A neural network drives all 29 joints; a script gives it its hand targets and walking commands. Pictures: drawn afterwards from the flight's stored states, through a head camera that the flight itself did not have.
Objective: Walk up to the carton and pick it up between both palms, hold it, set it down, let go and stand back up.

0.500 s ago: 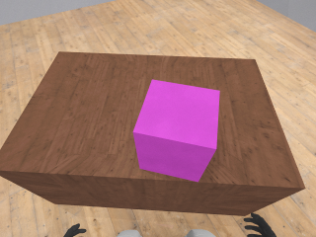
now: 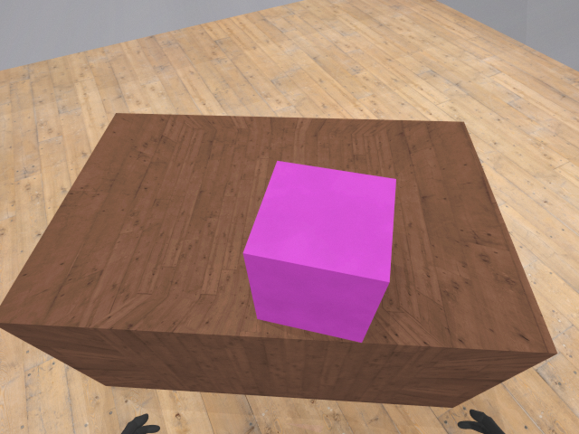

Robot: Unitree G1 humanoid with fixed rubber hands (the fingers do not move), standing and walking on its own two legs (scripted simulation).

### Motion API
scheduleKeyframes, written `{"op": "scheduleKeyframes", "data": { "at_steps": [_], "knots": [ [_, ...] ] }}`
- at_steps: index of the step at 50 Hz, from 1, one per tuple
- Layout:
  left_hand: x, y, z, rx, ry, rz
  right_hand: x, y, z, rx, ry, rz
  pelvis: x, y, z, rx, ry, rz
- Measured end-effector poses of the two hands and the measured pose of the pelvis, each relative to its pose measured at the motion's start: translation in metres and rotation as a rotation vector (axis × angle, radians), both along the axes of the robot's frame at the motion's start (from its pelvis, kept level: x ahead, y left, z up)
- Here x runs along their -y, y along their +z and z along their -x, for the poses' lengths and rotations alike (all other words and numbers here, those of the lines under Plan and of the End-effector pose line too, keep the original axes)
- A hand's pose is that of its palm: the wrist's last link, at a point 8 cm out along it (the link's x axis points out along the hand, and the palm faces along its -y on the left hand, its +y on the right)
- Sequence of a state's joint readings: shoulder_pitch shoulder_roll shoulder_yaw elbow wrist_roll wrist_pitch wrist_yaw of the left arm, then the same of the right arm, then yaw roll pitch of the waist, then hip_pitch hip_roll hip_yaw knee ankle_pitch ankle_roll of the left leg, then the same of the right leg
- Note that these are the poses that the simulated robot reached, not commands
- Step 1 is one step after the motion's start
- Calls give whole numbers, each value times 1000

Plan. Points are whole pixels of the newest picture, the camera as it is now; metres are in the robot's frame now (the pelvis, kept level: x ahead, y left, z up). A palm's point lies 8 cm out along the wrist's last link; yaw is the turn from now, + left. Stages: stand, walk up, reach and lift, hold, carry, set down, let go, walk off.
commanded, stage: stand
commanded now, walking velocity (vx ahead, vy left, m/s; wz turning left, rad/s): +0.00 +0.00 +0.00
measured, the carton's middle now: (320, 254) +0.42 -0.04 -0.09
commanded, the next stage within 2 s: none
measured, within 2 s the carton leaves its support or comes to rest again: neither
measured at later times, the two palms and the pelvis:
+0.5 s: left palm out of the picture +0.06 +0.26 -0.12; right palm out of the picture +0.05 -0.27 -0.12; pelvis +0.00 +0.00 +0.01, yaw +0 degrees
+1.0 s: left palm out of the picture +0.06 +0.27 -0.12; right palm out of the picture +0.04 -0.28 -0.12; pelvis -0.01 +0.00 +0.01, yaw +0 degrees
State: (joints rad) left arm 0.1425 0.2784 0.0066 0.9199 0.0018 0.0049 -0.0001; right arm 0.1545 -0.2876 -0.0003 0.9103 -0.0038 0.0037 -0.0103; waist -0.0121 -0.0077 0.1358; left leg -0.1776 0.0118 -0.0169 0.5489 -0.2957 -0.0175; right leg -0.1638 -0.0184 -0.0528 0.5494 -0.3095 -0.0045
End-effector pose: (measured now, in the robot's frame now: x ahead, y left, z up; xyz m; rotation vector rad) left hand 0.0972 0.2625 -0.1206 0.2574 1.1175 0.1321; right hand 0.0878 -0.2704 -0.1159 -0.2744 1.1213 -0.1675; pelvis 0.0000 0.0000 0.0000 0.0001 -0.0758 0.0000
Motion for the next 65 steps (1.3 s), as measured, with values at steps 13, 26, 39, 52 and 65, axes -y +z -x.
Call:
{"op": "scheduleKeyframes", "data": {
  "at_steps": [13, 26, 39, 52, 65],
  "knots": [
    [0, 0, 17, -60, 32, -7, 2, -1, 23, -75, -23, -2, 3, 7, 0, 4, -3, 0],
    [5, -2, 36, -117, 48, 5, -2, -5, 39, -127, -33, -14, 2, 10, 2, -4, -4, 0],
    [3, 1, 36, -92, 60, 2, -1, -1, 36, -100, -42, -9, 3, 12, 3, 2, -4, 2],
    [-5, 4, 43, -98, 50, -18, 10, 1, 54, -120, -65, 5, 3, 12, 8, -1, 0, 0],
    [-9, 2, 55, -98, 66, -15, 11, 4, 65, -128, -65, 14, 3, 13, 16, 10, -1, 5]
  ]
}}
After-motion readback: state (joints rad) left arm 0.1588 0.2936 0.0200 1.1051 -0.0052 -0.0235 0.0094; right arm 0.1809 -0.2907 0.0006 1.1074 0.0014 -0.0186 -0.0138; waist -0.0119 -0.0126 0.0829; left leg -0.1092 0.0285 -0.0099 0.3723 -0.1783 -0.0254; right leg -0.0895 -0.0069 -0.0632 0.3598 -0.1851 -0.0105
